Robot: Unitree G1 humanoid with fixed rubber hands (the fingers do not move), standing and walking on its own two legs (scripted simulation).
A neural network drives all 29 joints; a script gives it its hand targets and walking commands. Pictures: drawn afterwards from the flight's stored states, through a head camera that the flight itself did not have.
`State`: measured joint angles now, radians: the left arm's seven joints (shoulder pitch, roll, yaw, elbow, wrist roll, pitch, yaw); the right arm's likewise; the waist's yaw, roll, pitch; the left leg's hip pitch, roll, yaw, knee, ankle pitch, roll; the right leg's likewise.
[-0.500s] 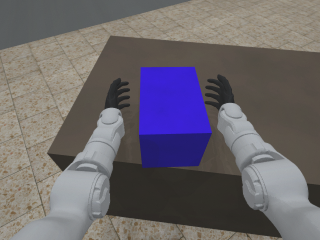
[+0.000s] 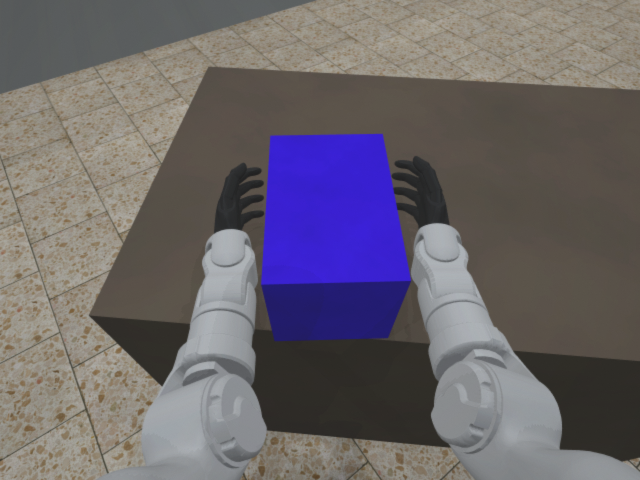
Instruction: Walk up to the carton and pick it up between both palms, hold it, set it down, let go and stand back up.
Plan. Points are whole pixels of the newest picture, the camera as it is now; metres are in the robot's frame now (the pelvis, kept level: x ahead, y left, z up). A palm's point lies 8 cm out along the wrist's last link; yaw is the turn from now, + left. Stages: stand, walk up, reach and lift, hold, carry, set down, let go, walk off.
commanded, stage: reach and lift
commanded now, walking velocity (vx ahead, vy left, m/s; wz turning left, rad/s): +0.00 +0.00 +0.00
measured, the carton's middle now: (329, 236) +0.43 +0.03 +0.02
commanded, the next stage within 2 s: none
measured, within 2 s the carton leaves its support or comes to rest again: leaves its support in 1.46 s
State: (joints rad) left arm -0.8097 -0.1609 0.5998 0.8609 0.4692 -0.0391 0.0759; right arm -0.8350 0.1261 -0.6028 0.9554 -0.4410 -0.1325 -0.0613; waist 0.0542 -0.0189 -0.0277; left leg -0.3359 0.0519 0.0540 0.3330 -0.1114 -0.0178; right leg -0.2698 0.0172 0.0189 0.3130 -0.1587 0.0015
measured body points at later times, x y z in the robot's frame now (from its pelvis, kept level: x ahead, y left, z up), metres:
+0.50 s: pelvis +0.01 +0.00 +0.00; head +0.04 +0.02 +0.45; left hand +0.41 +0.15 +0.07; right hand +0.43 -0.10 +0.08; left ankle +0.03 +0.13 -0.75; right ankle -0.01 -0.12 -0.75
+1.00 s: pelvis +0.01 +0.00 +0.00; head +0.04 +0.02 +0.45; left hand +0.41 +0.15 +0.07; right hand +0.43 -0.10 +0.08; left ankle +0.03 +0.13 -0.75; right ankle -0.01 -0.12 -0.75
